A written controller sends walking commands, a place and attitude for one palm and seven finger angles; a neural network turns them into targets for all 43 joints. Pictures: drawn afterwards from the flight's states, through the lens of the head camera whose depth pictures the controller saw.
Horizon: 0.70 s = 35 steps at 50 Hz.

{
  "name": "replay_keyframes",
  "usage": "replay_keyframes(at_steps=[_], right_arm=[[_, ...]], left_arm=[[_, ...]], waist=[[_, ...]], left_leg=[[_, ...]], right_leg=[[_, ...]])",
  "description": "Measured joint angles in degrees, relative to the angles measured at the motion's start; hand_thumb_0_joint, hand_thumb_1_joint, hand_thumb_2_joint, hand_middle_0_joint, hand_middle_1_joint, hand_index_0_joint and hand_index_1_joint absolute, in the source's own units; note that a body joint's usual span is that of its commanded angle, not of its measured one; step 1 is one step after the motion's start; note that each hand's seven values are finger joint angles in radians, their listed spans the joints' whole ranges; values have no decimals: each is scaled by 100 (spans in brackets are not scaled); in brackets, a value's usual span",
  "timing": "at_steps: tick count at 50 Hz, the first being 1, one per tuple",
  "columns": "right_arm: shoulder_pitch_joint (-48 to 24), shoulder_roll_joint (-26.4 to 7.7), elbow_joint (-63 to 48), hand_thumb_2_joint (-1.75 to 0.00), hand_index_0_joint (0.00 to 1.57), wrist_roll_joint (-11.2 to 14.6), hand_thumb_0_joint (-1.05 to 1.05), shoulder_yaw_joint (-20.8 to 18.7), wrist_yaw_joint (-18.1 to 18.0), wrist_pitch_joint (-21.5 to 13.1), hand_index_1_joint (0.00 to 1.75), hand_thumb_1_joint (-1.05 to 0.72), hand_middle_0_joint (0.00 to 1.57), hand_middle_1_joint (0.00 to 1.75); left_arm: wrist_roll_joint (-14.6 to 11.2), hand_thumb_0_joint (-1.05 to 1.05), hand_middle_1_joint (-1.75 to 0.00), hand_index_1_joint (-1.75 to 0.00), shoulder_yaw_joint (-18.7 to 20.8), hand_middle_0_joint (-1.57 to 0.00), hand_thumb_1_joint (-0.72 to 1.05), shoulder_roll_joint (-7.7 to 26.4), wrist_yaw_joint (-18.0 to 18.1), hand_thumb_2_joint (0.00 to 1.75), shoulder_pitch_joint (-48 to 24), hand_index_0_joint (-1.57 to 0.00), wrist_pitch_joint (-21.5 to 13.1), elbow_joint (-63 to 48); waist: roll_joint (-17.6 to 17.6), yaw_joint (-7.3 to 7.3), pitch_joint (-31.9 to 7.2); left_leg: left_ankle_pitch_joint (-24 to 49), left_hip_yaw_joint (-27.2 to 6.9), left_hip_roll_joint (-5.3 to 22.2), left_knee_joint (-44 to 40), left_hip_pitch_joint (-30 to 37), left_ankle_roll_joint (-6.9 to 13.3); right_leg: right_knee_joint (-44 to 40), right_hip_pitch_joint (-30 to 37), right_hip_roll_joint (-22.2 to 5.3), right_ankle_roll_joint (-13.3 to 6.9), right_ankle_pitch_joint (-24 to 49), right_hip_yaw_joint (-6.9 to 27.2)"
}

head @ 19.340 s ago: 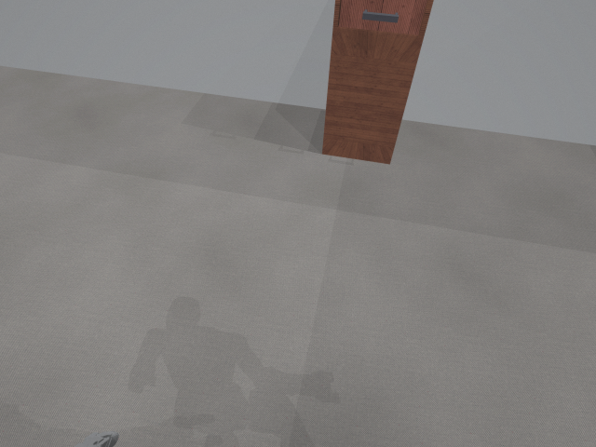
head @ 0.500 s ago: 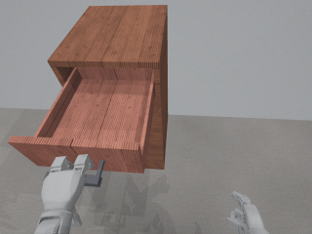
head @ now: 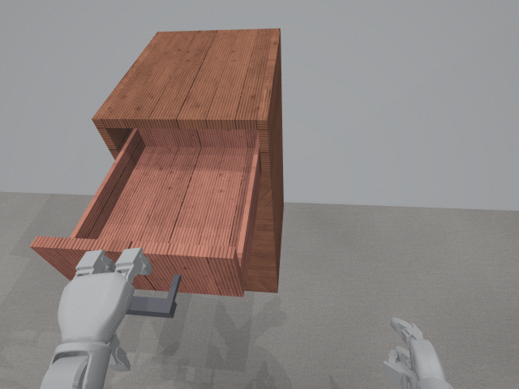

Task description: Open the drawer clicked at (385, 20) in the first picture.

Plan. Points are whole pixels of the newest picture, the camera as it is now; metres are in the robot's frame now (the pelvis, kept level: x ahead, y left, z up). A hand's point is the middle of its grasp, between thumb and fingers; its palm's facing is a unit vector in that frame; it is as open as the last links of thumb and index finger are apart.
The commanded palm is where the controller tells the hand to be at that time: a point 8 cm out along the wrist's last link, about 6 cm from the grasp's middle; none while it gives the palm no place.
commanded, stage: lift the hand off the handle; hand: left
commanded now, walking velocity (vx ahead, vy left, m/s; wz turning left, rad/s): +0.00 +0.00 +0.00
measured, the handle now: (136, 292) +0.25 +0.25 +0.00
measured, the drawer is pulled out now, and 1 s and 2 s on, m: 0.30 0.30 0.30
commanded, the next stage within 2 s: draw the hand back to the body in 0.84 s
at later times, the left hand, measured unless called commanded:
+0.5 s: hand (101, 275) +0.23 +0.24 +0.11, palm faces +0.09 -0.08 -0.99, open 13.8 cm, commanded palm +0.19 +0.24 +0.16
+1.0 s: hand (88, 265) +0.22 +0.24 +0.14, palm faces +0.06 -0.09 -0.99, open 13.8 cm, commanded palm +0.19 +0.24 +0.20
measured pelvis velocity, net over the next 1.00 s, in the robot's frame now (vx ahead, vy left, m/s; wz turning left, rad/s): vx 0.00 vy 0.01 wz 0.00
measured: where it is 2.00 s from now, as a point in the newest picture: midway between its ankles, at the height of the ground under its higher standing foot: outside the picture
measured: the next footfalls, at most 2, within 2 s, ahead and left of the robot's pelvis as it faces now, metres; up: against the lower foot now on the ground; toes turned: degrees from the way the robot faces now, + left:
none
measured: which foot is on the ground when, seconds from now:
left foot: down 0.00-1.00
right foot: down 0.00-1.00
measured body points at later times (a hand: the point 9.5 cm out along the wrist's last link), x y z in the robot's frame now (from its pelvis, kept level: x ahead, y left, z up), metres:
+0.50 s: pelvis +0.01 +0.01 +0.02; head +0.01 -0.03 +0.47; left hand +0.22 +0.24 +0.16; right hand +0.23 -0.19 -0.08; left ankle -0.03 +0.12 -0.71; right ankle +0.02 -0.09 -0.71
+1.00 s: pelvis +0.00 +0.01 +0.03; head +0.00 -0.03 +0.48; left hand +0.22 +0.25 +0.19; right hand +0.24 -0.18 -0.06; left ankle -0.03 +0.12 -0.71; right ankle +0.02 -0.09 -0.71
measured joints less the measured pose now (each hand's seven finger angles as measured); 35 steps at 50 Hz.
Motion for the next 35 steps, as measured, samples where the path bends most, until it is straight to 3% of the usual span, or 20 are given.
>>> replay_keyframes(at_steps=[17, 35], right_arm=[[-135, 40, -39, -90, 20, 42, 1, 167, 31, 140, 30, -90, 20, 29], [-136, -86, -70, -90, 20, 184, 2, 295, 215, 362, 30, -90, 20, 29]], left_arm=[[-274, 0, -120, -123, 85, -32, -49, 270, -841, 31, -160, -37, 99, -761], [-512, 0, -120, -120, -32, -32, -49, 446, -1641, 31, -374, -32, 624, -1707]], waist=[[110, 192, 213], [261, 181, 364]], left_leg=[[301, -50, -7, -752, 828, 26], [619, -13, -25, -1495, 1539, 86]], right_leg=[[-758, 857, 0, 37, 276, -31], [-1516, 1572, -6, 105, 608, 22]])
